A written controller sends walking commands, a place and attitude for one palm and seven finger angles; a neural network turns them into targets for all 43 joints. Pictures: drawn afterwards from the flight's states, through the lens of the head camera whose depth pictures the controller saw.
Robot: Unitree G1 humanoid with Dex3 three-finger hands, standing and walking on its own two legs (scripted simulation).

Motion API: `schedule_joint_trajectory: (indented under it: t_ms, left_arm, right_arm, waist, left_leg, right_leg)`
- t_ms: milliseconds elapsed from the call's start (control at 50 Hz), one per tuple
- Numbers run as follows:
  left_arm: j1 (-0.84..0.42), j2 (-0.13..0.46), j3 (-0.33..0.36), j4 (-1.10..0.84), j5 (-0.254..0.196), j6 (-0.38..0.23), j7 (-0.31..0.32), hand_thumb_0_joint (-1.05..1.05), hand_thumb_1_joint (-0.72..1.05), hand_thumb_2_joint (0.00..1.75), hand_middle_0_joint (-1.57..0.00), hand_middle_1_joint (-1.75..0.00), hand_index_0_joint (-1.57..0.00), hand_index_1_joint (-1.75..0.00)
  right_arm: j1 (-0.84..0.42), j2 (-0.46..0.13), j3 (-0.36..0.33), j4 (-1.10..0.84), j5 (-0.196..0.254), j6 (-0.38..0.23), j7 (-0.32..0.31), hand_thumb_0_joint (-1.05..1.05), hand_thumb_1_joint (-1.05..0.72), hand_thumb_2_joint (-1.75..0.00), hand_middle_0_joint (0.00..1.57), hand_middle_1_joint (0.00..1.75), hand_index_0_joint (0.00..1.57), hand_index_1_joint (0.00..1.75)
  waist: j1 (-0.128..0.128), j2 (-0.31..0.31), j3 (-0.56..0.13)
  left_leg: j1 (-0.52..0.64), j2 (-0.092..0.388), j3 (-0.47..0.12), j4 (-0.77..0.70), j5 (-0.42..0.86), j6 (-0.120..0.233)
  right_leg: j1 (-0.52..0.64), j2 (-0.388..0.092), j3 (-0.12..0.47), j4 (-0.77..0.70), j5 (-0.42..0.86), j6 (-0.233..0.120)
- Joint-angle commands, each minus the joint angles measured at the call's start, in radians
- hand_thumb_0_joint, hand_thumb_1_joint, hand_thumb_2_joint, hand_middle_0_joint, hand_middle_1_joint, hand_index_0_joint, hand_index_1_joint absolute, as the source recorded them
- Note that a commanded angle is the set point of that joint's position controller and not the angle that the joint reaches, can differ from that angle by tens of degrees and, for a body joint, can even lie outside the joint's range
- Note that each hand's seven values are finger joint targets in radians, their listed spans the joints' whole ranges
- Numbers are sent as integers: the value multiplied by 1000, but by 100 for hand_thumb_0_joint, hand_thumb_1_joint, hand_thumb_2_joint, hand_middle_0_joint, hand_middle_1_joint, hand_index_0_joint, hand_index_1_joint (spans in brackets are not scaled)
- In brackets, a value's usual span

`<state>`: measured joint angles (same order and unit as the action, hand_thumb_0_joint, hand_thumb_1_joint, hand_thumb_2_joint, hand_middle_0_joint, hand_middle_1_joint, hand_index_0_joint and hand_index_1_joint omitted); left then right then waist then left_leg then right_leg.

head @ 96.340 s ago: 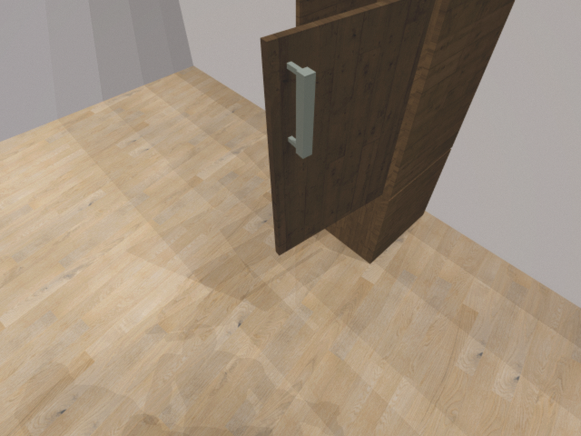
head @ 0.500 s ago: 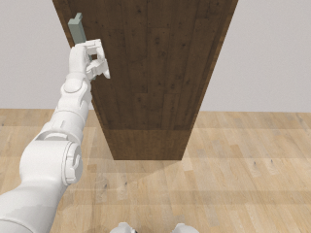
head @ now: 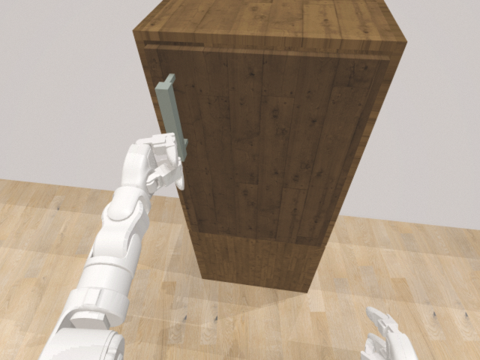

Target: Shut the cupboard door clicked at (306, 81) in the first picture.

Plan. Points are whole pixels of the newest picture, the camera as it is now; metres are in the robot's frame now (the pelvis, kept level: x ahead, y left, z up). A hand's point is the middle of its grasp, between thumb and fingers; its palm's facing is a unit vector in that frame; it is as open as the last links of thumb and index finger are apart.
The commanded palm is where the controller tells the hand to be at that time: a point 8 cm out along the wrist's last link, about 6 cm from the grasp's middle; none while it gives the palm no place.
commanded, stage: draw the hand back to the body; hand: left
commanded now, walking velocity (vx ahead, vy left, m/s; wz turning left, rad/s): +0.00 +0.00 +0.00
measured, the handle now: (175, 119) +0.52 +0.16 +0.13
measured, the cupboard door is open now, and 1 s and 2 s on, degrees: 0 0 0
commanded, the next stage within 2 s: step back with the hand held close in 1.56 s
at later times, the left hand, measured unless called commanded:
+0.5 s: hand (133, 202) +0.30 +0.17 +0.16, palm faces +0.01 -1.00 -0.04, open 3.1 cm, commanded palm +0.26 +0.22 +0.16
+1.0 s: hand (51, 237) +0.23 +0.25 +0.17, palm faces +0.37 -0.87 -0.33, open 4.7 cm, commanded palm +0.18 +0.29 +0.18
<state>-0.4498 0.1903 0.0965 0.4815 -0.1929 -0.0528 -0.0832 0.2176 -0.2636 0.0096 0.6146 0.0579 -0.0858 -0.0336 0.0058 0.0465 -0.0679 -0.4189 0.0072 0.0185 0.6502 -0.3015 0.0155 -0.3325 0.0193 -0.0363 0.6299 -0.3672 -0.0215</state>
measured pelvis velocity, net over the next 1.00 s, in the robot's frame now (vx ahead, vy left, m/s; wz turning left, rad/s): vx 0.00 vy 0.01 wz -0.02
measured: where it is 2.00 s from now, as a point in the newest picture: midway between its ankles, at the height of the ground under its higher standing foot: outside the picture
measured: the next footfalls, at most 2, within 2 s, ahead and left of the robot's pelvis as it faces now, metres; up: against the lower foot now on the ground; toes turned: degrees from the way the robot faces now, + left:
none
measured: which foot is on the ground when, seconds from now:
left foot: down 0.00-1.00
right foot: down 0.00-1.00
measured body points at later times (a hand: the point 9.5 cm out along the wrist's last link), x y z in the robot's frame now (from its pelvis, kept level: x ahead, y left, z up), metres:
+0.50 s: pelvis +0.00 -0.01 +0.01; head -0.03 -0.04 +0.46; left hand +0.29 +0.23 +0.16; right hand +0.17 -0.24 -0.08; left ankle +0.02 +0.11 -0.72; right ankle -0.03 -0.10 -0.72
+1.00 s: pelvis +0.00 +0.01 +0.02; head -0.02 -0.02 +0.47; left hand +0.20 +0.30 +0.19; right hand +0.18 -0.21 -0.07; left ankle +0.02 +0.11 -0.72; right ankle -0.03 -0.10 -0.72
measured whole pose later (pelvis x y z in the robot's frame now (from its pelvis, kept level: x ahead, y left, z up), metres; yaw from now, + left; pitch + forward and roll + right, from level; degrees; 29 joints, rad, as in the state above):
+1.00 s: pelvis +0.00 +0.01 +0.02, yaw -1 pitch -4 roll +0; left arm 0.31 0.32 0.26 -0.23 -0.08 -0.08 0.09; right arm 0.19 -0.23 0.03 0.64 0.02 -0.04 -0.07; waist 0.06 0.08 0.00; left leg -0.13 -0.01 0.05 0.40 -0.20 0.03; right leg -0.05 0.01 -0.01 0.37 -0.26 -0.01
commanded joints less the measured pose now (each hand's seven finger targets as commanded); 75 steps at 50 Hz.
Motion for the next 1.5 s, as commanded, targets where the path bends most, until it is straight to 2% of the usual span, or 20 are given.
schedule_joint_trajectory:
  t_ms: [0,40,100,140,240,300,460,480,520,540,640,700,760,900,1100,1160,1240,1300,1420,1480]
  left_arm:
    - [-414,151,64,-280,-11,-38,-3,0,90,90,-130,-150,-130,-150]
    - [-316,183,96,-304,-9,-38,-5,0,90,90,-130,-150,-130,-150]
    - [-228,166,96,-350,-14,-23,-19,0,90,90,-130,-150,-130,-150]
    - [-133,217,149,-351,-23,-2,-31,0,90,90,-130,-150,-130,-150]
    - [-24,217,156,-486,-45,51,-72,0,90,90,-130,-150,-130,-150]
    - [-54,186,112,-575,-56,71,-97,0,90,90,-130,-150,-130,-150]
    - [60,261,187,-669,-103,71,-140,0,90,90,-116,-135,-116,-135]
    - [86,313,165,-725,26,15,-12,0,90,90,-113,-132,-113,-132]
    - [251,220,127,-671,43,5,67,0,90,90,-108,-126,-108,-126]
    - [281,239,135,-678,54,-3,86,0,90,90,-105,-123,-105,-123]
    - [347,312,203,-763,85,-53,149,0,90,90,-92,-108,-92,-108]
    - [343,310,202,-862,99,-82,170,0,90,90,-83,-99,-83,-99]
    - [408,313,215,-918,112,-95,183,0,90,90,-75,-90,-75,-90]
    - [622,278,235,-883,108,-82,176,0,90,90,-56,-69,-56,-69]
    - [770,356,359,-1082,116,-93,191,0,90,90,-28,-39,-28,-39]
    - [833,366,389,-1096,114,-87,198,0,90,90,-20,-30,-20,-30]
    - [803,306,330,-1015,120,-64,195,0,90,90,-20,-30,-20,-30]
    - [759,302,319,-1008,123,-62,200,0,90,90,-20,-30,-20,-30]
    - [778,349,362,-1073,124,-77,207,0,90,90,-20,-30,-20,-30]
    - [798,356,369,-1091,125,-79,208,0,90,90,-20,-30,-20,-30]
  right_arm:
    - [-19,-106,-31,-127,1,-28,-16,0,-90,-90,20,30,20,30]
    - [-30,-104,-27,-143,-2,-19,-15,0,-90,-90,20,30,20,30]
    - [-64,-90,-18,-166,2,-7,-6,0,-90,-90,20,30,20,30]
    - [-72,-98,-17,-176,3,8,-7,0,-90,-90,20,30,20,30]
    - [-119,-95,-10,-209,13,20,-16,0,-90,-90,20,30,20,30]
    - [-139,-87,-4,-210,16,9,-25,0,-90,-90,20,30,20,30]
    - [-154,-92,3,-193,13,-37,-55,0,-90,-90,20,30,20,30]
    - [-177,-61,4,-186,-8,-36,-59,0,-90,-90,20,30,20,30]
    - [-171,-63,5,-173,-15,-26,-56,0,-90,-90,20,30,20,30]
    - [-170,-73,-1,-166,-18,-19,-55,0,-90,-90,20,30,20,30]
    - [-188,-72,-5,-161,-29,-2,-59,0,-90,-90,20,30,20,30]
    - [-197,-60,-4,-160,-32,-8,-61,0,-90,-90,20,30,20,30]
    - [-191,-61,-7,-152,-37,-19,-59,0,-90,-90,20,30,20,30]
    - [-183,-69,-16,-149,-40,-13,-46,0,-90,-90,20,30,20,30]
    - [-171,-59,-22,-160,-46,-23,-37,0,-90,-90,20,30,20,30]
    - [-161,-59,-24,-158,-46,-28,-38,0,-90,-90,20,30,20,30]
    - [-155,-72,-29,-146,-46,-27,-40,0,-90,-90,20,30,20,30]
    - [-151,-75,-31,-148,-45,-19,-44,0,-90,-90,20,30,20,30]
    - [-164,-66,-27,-153,-51,-27,-46,0,-90,-90,20,30,20,30]
    - [-167,-59,-20,-148,-51,-31,-43,0,-90,-90,20,30,20,30]
  waist:
    - [-29,-52,-323]
    - [-1,-45,-361]
    - [13,-68,-314]
    - [29,-101,-276]
    - [31,-114,-210]
    - [8,-57,-173]
    - [16,-42,-166]
    - [29,-18,-49]
    - [24,-48,9]
    - [30,-86,-14]
    - [37,-75,-49]
    - [34,31,-75]
    - [38,66,-90]
    - [46,-70,23]
    - [64,75,-41]
    - [65,53,-32]
    - [46,-1,48]
    - [43,-19,37]
    - [67,22,-59]
    - [68,55,-33]
  left_leg:
    - [288,-14,-16,-53,312,19]
    - [303,-14,-12,-57,368,18]
    - [287,-12,-2,-73,389,18]
    - [258,-13,5,-88,365,20]
    - [257,-16,14,-114,329,25]
    - [285,-17,8,-124,282,27]
    - [301,-19,-11,-150,201,27]
    - [279,-16,-10,-182,174,23]
    - [275,-10,-18,-204,126,20]
    - [287,-6,-17,-212,125,23]
    - [331,-1,-2,-254,110,27]
    - [370,-2,0,-276,121,22]
    - [399,1,-3,-283,176,21]
    - [370,13,-8,-305,207,20]
    - [384,14,-14,-283,322,6]
    - [377,17,-18,-281,347,4]
    - [368,21,-11,-284,323,10]
    - [371,21,-24,-300,288,8]
    - [385,11,-21,-291,304,10]
    - [370,13,-26,-290,323,1]
  right_leg:
    - [29,-2,16,-79,455,10]
    - [84,-6,15,-73,508,6]
    - [111,-8,14,-80,560,8]
    - [142,-13,19,-98,566,13]
    - [162,-18,24,-131,576,24]
    - [111,-8,23,-152,490,22]
    - [108,-10,29,-191,338,22]
    - [64,-36,64,-267,291,21]
    - [52,-34,48,-281,203,20]
    - [75,-31,47,-295,188,22]
    - [134,-33,56,-340,125,20]
    - [159,-32,49,-338,135,11]
    - [185,-26,39,-331,206,5]
    - [171,-15,23,-333,242,12]
    - [225,-19,18,-302,336,3]
    - [229,-18,12,-298,351,3]
    - [171,-16,12,-317,333,9]
    - [172,-15,8,-312,286,9]
    - [236,-20,14,-299,313,5]
    - [235,-20,11,-300,325,2]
